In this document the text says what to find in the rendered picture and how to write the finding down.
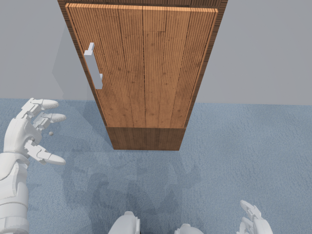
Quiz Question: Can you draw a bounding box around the right robot hand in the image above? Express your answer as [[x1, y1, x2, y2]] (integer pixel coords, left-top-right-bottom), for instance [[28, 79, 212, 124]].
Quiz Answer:
[[236, 200, 273, 234]]

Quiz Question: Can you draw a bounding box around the robot left forearm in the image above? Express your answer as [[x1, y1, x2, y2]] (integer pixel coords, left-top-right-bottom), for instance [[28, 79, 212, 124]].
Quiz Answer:
[[0, 152, 30, 234]]

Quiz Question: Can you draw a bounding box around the left robot thigh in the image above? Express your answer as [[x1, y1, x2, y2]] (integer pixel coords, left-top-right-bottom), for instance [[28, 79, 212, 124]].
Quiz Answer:
[[108, 215, 140, 234]]

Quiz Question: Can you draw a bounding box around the handle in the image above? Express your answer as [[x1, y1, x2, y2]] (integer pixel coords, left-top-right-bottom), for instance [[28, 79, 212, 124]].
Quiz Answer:
[[84, 42, 103, 89]]

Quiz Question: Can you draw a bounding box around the left robot hand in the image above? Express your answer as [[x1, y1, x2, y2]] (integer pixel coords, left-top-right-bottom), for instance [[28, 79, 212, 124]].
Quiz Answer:
[[3, 98, 67, 165]]

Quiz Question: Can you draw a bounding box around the left robot shin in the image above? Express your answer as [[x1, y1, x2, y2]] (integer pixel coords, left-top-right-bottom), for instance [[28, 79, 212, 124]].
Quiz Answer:
[[124, 211, 134, 215]]

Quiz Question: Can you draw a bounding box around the cupboard door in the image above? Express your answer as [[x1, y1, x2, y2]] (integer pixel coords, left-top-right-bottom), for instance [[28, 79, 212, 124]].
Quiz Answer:
[[65, 3, 218, 129]]

